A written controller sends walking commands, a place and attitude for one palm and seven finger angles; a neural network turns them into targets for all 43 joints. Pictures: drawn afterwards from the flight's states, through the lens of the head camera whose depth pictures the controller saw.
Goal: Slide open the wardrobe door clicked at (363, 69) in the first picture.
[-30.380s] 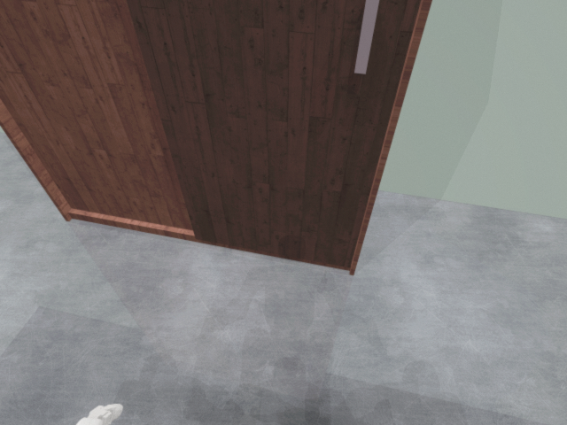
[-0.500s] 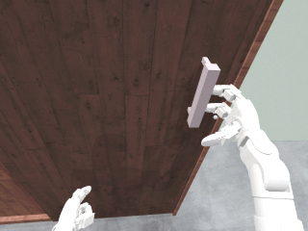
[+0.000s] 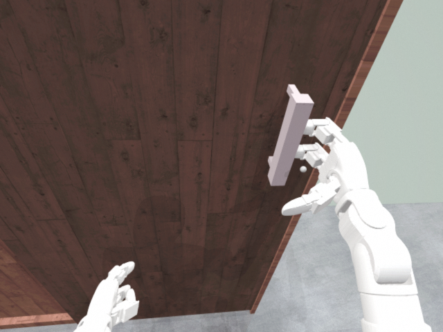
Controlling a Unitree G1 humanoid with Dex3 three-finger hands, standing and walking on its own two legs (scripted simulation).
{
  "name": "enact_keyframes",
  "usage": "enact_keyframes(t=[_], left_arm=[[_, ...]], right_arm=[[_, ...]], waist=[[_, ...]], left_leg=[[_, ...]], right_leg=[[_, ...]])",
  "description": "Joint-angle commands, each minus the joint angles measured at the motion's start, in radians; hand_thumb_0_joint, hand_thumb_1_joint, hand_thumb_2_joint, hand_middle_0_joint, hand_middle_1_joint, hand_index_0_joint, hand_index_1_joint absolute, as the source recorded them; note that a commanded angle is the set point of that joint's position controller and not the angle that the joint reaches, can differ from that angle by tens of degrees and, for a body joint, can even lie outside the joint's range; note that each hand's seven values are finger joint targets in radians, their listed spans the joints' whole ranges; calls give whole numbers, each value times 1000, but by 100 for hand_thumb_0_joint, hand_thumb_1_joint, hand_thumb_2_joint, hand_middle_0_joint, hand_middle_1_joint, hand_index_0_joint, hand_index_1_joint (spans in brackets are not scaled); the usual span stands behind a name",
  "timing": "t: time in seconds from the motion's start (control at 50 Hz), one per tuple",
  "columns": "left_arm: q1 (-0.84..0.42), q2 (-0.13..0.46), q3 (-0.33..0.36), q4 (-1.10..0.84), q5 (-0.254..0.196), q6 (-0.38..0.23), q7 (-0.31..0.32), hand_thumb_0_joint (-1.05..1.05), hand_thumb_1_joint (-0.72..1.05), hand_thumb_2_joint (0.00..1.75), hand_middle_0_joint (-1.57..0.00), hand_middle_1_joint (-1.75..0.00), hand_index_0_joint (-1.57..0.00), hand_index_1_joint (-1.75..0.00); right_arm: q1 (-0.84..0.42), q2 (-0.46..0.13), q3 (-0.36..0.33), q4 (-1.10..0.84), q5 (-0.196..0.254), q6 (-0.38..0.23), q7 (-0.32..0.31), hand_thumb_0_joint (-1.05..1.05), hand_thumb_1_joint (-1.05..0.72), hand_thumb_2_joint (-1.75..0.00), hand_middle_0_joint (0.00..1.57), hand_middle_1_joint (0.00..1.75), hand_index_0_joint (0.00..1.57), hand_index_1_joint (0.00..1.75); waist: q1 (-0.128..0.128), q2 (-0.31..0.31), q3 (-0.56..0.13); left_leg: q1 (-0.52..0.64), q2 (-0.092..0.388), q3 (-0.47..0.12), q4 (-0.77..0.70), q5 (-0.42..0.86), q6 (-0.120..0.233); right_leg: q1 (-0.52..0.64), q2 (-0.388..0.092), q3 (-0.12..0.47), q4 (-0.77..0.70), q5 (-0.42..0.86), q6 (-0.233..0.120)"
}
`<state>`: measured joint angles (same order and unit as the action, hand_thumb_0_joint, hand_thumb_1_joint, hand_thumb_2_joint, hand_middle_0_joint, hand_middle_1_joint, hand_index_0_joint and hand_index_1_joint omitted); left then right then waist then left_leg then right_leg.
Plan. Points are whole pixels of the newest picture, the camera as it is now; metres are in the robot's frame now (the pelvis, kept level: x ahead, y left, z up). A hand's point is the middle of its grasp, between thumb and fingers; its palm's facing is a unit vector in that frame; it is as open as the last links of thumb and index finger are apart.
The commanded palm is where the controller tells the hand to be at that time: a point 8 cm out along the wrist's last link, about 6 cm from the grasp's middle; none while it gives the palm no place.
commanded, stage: slide the fingers in behind the handle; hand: right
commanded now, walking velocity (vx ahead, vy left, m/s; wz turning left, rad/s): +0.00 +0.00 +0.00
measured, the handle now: (283, 137) +0.38 -0.07 +0.21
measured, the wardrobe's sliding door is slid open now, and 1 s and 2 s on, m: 0.00 0.00 0.00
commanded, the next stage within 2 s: move the hooked fingers beside the handle in 0.42 s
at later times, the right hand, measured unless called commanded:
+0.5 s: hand (298, 169) +0.32 -0.09 +0.20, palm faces -0.13 +0.99 -0.06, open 14.2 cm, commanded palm +0.30 -0.13 +0.21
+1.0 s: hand (309, 166) +0.32 -0.10 +0.21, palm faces -0.11 +0.99 -0.06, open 14.0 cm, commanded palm +0.30 -0.15 +0.21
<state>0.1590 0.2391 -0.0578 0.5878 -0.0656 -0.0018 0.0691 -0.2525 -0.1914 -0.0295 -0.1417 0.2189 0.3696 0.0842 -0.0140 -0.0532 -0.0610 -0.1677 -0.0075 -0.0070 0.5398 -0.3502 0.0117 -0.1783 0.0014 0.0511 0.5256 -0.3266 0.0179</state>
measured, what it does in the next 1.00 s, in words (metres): stands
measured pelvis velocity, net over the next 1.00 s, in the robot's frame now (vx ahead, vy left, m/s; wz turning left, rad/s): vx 0.00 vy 0.00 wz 0.01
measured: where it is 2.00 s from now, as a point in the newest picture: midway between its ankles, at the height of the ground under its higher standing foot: outside the picture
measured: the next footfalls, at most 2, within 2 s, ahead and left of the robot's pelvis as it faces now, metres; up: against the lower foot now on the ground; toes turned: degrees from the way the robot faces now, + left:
none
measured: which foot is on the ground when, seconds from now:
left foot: down 0.00-1.00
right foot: down 0.00-1.00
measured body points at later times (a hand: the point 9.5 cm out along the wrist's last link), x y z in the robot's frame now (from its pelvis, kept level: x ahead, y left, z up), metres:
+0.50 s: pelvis +0.00 +0.00 +0.00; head -0.04 +0.02 +0.45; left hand +0.19 +0.22 -0.08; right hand +0.32 -0.14 +0.20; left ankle -0.04 +0.11 -0.73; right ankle -0.03 -0.14 -0.73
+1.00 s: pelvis +0.00 +0.00 +0.00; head -0.04 +0.02 +0.45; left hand +0.19 +0.22 -0.08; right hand +0.32 -0.16 +0.21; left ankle -0.04 +0.11 -0.73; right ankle -0.03 -0.14 -0.73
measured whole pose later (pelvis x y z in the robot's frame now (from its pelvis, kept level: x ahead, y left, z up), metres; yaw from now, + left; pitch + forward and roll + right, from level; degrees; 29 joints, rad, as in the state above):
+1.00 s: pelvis +0.00 +0.00 +0.00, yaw +0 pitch -2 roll +0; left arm 0.15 0.23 -0.07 0.58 -0.07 0.05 0.06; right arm -0.27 -0.20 -0.05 -0.13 0.22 0.42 0.06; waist -0.01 -0.05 -0.07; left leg -0.16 -0.01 -0.01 0.52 -0.33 0.01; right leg -0.17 0.00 0.05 0.51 -0.31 0.02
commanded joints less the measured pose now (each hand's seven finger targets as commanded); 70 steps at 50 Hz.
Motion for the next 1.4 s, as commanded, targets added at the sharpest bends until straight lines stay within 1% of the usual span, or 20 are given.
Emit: enact_keyframes(t=[0.0, 0.06, 0.2, 0.3, 0.36, 0.4, 0.52, 0.58, 0.6, 0.64, 0.8, 0.9, 0.96, 1.06, 1.1, 1.18, 1.2, 1.28, 1.3, 1.38], left_arm=[[-174, 86, 28, -152, 2, -45, 2, 0, 90, 90, -20, -30, -20, -30], [-187, 81, 25, -164, 3, -30, 1, 0, 90, 90, -20, -30, -20, -30], [-189, 81, 26, -175, 9, -15, -6, 0, 90, 90, -20, -30, -20, -30], [-194, 76, 26, -188, 7, -9, -16, 0, 90, 90, -20, -30, -20, -30], [-196, 72, 26, -187, 3, -6, -15, 0, 90, 90, -20, -30, -20, -30], [-200, 79, 27, -182, 4, -9, -11, 0, 90, 90, -20, -30, -20, -30], [-199, 71, 27, -180, 5, -11, -14, 0, 90, 90, -20, -30, -20, -30], [-197, 74, 29, -183, 7, -11, -14, 0, 90, 90, -20, -30, -20, -30], [-194, 82, 29, -177, 10, -8, -11, 0, 90, 90, -20, -30, -20, -30], [-200, 72, 25, -179, 9, -4, -12, 0, 90, 90, -20, -30, -20, -30], [-205, 81, 20, -169, 8, 1, -4, 0, 90, 90, -20, -30, -20, -30], [-200, 82, 25, -175, 4, 0, -7, 0, 90, 90, -20, -30, -20, -30], [-200, 77, 25, -184, 1, -6, -7, 0, 90, 90, -20, -30, -20, -30], [-197, 88, 25, -163, -1, -12, 6, 0, 90, 90, -20, -30, -20, -30], [-196, 93, 25, -160, 3, -17, 10, 0, 90, 90, -20, -30, -20, -30], [-195, 85, 23, -161, 3, -16, 8, 0, 90, 90, -20, -30, -20, -30], [-191, 90, 24, -158, 2, -15, 9, 0, 90, 90, -20, -30, -20, -30], [-182, 93, 25, -156, -3, -12, 10, 0, 90, 90, -20, -30, -20, -30], [-181, 97, 28, -153, -5, -11, 12, 0, 90, 90, -20, -30, -20, -30], [-177, 95, 30, -167, -6, -28, 14, 0, 90, 90, -20, -30, -20, -30]], right_arm=[[-431, -100, -58, -173, 4, -47, -18, 0, 50, -30, 30, 120, 30, 120], [-423, -69, -38, -152, 3, -13, -22, 0, 50, -30, 30, 120, 30, 120], [-382, -118, -103, -175, 8, -29, -33, 0, 50, -30, 30, 120, 30, 120], [-342, -81, -55, -225, -3, -37, -35, 0, 50, -30, 30, 120, 30, 120], [-395, -54, -14, -235, -5, -26, -31, 0, 50, -30, 30, 120, 30, 120], [-403, -68, -20, -243, -5, -27, -36, 0, 50, -30, 30, 120, 30, 120], [-421, -14, 30, -243, -7, -26, -39, 0, 50, -30, 30, 120, 30, 120], [-409, -46, -3, -243, -7, -26, -40, 0, 50, -30, 30, 120, 30, 120], [-380, -89, -48, -222, -6, -28, -44, 0, 50, -30, 30, 120, 30, 120], [-421, -62, -19, -231, -9, -29, -39, 0, 50, -30, 30, 120, 30, 120], [-405, -132, -112, -186, 13, -18, -34, 0, 50, -30, 30, 120, 30, 120], [-366, -125, -103, -190, 9, -19, -22, 0, 50, -30, 30, 120, 30, 120], [-389, -77, -40, -220, 8, -18, -4, 0, 50, -30, 30, 120, 30, 120], [-463, -124, -82, -182, 20, -13, -2, 0, 50, -30, 30, 120, 30, 120], [-437, -176, -145, -177, 24, -20, -11, 0, 50, -30, 30, 120, 30, 120], [-453, -158, -134, -162, 21, -25, -12, 0, 50, -30, 30, 120, 30, 120], [-425, -190, -170, -140, 21, -28, -15, 0, 50, -30, 30, 120, 30, 120], [-457, -162, -129, -98, 20, -16, 13, 0, 50, -30, 30, 120, 30, 120], [-441, -182, -147, -86, 18, -20, 18, 0, 50, -30, 30, 120, 30, 120], [-456, -163, -125, -137, 27, -34, 41, 0, 50, -30, 30, 120, 30, 120]], waist=[[18, 61, -163], [14, 86, -169], [-7, 105, -232], [-2, 65, -202], [18, 72, -174], [15, 64, -170], [20, 71, -194], [12, 88, -217], [1, 89, -209], [12, 86, -204], [-2, 81, -174], [0, 73, -182], [13, 44, -200], [21, 104, -170], [2, 97, -179], [5, 93, -205], [-4, 70, -199], [17, 76, -174], [11, 47, -168], [16, 51, -214]], left_leg=[[-33, 4, 57, -75, 392, 4], [-24, 5, 57, -75, 388, 0], [40, 9, 55, -62, 465, 4], [22, 7, 55, -65, 456, 5], [-14, 5, 54, -77, 416, 1], [-14, 4, 53, -80, 398, 3], [-16, 3, 59, -71, 400, 5], [3, 3, 57, -67, 422, 5], [13, 4, 56, -70, 418, 6], [4, 4, 54, -73, 411, 5], [11, 3, 51, -89, 399, 4], [14, 4, 51, -88, 410, 4], [5, 4, 53, -79, 423, 4], [-22, 0, 49, -99, 360, -2], [-3, 1, 49, -98, 359, 2], [16, 4, 46, -92, 387, 0], [19, 3, 46, -96, 378, 3], [-5, 2, 44, -103, 375, 0], [-5, 3, 44, -104, 368, 4], [3, 2, 50, -90, 413, 3]], right_leg=[[111, 1, -45, -28, 330, -52], [97, 6, -48, -32, 320, -54], [100, 5, -53, -30, 380, -54], [99, 2, -58, -29, 376, -52], [102, 2, -58, -29, 339, -54], [104, 1, -52, -29, 329, -55], [120, 2, -44, -31, 341, -54], [121, 5, -47, -29, 352, -55], [110, 4, -45, -31, 350, -54], [117, 4, -52, -36, 348, -55], [94, 4, -56, -43, 331, -54], [97, 2, -59, -43, 341, -53], [116, 5, -55, -38, 352, -52], [101, 6, -51, -47, 295, -57], [99, 6, -49, -50, 305, -56], [100, 9, -59, -51, 323, -54], [96, 7, -57, -52, 321, -54], [90, 7, -60, -50, 306, -56], [90, 4, -59, -50, 305, -55], [117, 5, -55, -43, 341, -55]])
